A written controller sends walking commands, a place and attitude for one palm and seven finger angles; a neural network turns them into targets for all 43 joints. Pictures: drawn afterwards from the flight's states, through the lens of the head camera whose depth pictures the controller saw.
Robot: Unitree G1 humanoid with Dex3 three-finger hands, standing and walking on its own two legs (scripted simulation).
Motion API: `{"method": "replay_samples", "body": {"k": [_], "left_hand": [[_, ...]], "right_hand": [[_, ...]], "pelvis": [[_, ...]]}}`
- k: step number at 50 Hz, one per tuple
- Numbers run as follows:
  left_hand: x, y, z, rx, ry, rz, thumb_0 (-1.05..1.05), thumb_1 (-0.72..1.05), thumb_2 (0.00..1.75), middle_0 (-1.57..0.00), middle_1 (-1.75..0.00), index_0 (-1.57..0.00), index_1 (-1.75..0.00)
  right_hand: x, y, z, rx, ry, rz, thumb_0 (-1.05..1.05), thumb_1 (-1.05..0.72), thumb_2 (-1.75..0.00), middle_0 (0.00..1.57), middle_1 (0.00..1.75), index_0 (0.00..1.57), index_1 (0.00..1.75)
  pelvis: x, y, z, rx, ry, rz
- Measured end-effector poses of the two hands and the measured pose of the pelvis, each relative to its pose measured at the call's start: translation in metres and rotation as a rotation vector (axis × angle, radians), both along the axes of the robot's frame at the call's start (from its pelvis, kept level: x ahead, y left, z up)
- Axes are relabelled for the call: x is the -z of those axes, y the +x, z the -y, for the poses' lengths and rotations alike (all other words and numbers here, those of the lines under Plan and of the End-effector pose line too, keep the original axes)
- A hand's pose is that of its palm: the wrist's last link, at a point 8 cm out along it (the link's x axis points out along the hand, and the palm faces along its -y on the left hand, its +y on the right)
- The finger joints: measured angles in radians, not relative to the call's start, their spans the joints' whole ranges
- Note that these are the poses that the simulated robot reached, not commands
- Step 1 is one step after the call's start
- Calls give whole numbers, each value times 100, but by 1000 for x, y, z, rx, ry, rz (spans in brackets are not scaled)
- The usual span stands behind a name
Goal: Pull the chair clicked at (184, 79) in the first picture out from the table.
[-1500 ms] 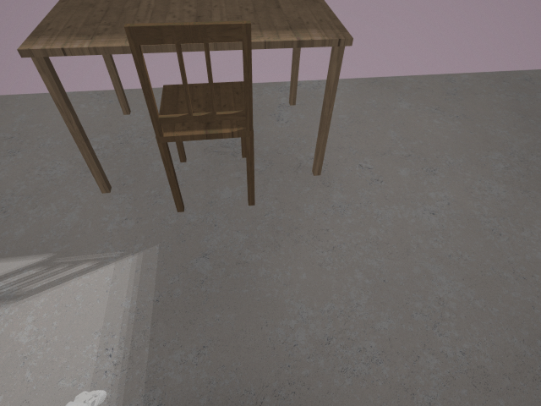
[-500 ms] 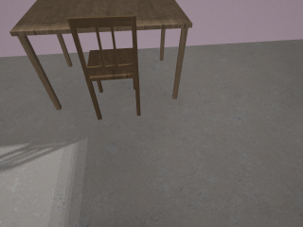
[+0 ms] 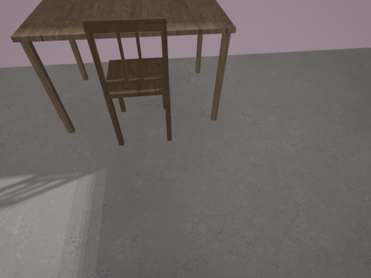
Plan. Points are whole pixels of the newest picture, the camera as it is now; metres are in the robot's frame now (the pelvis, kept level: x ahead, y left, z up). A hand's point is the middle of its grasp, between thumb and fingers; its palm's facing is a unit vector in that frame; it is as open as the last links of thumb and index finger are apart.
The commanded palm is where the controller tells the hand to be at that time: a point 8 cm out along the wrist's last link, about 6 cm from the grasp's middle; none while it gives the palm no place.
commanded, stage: walk to a spot facing it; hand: left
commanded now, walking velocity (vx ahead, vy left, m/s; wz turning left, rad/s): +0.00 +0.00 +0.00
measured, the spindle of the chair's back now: (122, 57) +1.12 +0.39 -0.11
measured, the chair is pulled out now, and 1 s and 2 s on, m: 0.00 0.00 0.00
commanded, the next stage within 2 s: turn to face it in 0.98 s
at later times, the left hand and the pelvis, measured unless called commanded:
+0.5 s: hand out of the picture +0.09 +0.20 -0.19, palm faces -0.07 -0.99 -0.13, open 7.4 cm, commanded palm none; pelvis +0.09 +0.02 -0.01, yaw -4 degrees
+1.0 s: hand (146, 208) +0.35 +0.14 -0.19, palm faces -0.06 -0.98 -0.17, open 7.2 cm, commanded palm none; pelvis +0.30 -0.03 -0.01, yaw -5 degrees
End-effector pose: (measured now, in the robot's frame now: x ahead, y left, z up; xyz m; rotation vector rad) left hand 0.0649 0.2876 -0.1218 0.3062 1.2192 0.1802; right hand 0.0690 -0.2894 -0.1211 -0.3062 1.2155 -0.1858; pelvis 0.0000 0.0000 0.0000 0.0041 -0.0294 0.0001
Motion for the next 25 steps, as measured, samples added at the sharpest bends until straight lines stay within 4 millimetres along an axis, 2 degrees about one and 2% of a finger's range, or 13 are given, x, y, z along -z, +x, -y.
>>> {"method": "replay_samples", "body": {"k": [8, 16, 19, 22, 25], "left_hand": [[6, -5, 6, -13, -16, -16, 1, 90, 89, -20, -30, -20, -30], [38, -35, 27, -77, -134, -143, 0, 91, 89, -20, -30, -20, -30], [46, -39, 31, -72, -166, -231, 1, 91, 89, -20, -30, -20, -30], [44, -18, 35, -41, -178, -269, 1, 91, 89, -20, -30, -20, -30], [41, 26, 41, -12, -188, -232, 1, 91, 89, -20, -30, -20, -30]], "right_hand": [[6, -3, -9, 4, 18, -11, 1, -91, -90, 20, 30, 20, 30], [25, -27, -49, 65, 69, -111, 1, -91, -90, 20, 30, 20, 30], [28, -37, -68, 122, 87, -128, 1, -91, -90, 20, 30, 20, 30], [25, -59, -88, 194, 108, -179, 0, -91, -90, 20, 30, 20, 30], [18, -84, -106, 254, 139, -288, 0, -91, -90, 20, 30, 20, 30]], "pelvis": [[3, 7, -1, 8, -3, -4], [15, 40, -16, 17, -29, -17], [18, 58, -23, 51, -15, -19], [14, 75, -24, 65, -15, -17], [10, 94, -21, 78, -16, -21]]}}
